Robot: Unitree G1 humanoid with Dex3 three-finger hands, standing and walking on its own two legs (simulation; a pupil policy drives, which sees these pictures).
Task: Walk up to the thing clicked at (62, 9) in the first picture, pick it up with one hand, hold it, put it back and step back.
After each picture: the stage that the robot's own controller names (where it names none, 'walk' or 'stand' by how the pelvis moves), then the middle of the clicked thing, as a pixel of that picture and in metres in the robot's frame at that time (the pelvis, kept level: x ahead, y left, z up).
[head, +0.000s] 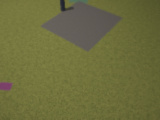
stand; (62, 2) +2.15 +0.31 -0.65
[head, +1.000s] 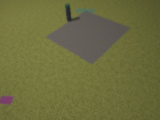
walk; (68, 12) +2.03 +0.37 -0.65
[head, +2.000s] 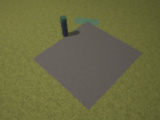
walk; (64, 26) +1.43 +0.30 -0.65
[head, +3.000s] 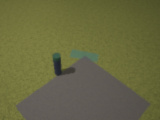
walk; (57, 64) +0.96 +0.25 -0.63
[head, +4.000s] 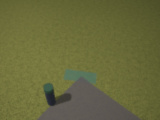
walk; (50, 95) +0.62 +0.23 -0.63
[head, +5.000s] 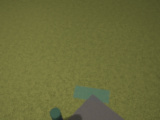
stand; (57, 119) +0.43 +0.21 -0.63
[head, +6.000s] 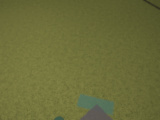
stand; out of the picture +0.40 +0.17 -0.65
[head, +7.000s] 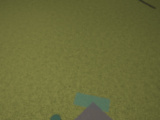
stand; out of the picture +0.42 +0.19 -0.66
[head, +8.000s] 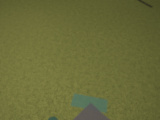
stand; out of the picture +0.40 +0.21 -0.66
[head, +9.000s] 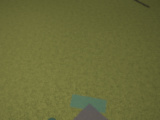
stand; out of the picture +0.40 +0.22 -0.66
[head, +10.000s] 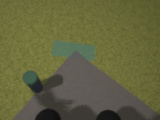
go down; (34, 83) +0.43 +0.24 -0.46
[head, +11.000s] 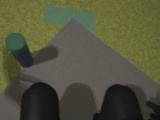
go down; (21, 53) +0.47 +0.27 -0.28
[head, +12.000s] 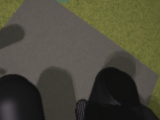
close in; out of the picture +0.45 +0.31 -0.18
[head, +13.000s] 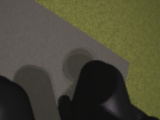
close; out of the picture +0.44 +0.33 -0.16
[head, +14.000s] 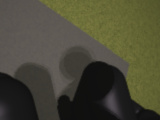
lift; out of the picture +0.40 +0.32 -0.16
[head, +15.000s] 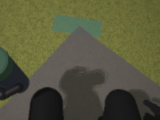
lift; (8, 75) +0.32 +0.24 -0.01
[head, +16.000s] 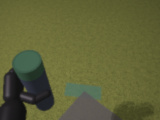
hold; (37, 85) +0.32 +0.16 +0.04
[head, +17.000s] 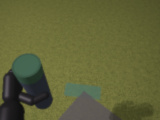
hold; (36, 86) +0.32 +0.16 +0.03
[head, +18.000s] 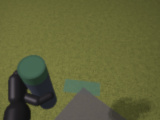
crouch; (41, 86) +0.32 +0.15 +0.02
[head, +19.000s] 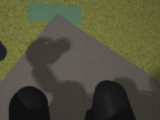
crouch; out of the picture +0.45 +0.27 -0.06
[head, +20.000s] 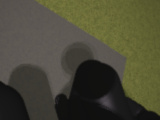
lower; out of the picture +0.42 +0.33 -0.16
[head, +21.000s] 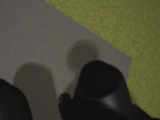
lower; out of the picture +0.41 +0.32 -0.16
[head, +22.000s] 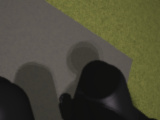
lower; out of the picture +0.41 +0.32 -0.16
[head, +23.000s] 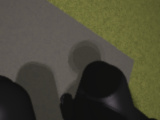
lower; out of the picture +0.40 +0.32 -0.16
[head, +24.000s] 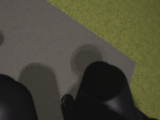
open; out of the picture +0.40 +0.30 -0.16
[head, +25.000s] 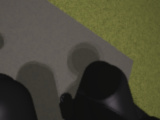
rise; out of the picture +0.39 +0.30 -0.16
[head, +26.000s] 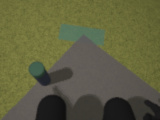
walk; (41, 75) +0.42 +0.23 -0.39
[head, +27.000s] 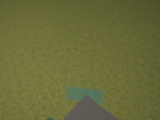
stand; out of the picture +0.37 +0.20 -0.60
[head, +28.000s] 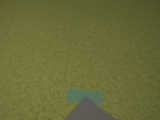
stand; out of the picture +0.37 +0.21 -0.60
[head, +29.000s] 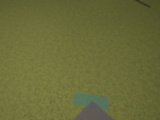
stand; out of the picture +0.38 +0.19 -0.65
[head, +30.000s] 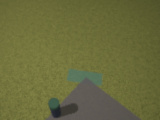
walk; (55, 108) +0.43 +0.15 -0.64
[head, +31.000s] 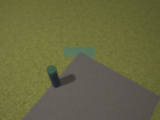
walk; (54, 77) +0.67 +0.25 -0.62
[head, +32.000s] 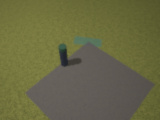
stand; (63, 55) +0.98 +0.20 -0.63
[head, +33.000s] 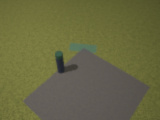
stand; (60, 62) +0.98 +0.23 -0.65
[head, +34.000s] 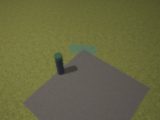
stand; (59, 64) +0.97 +0.23 -0.66
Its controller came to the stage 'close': yes
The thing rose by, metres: 0.67
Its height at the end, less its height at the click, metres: +0.00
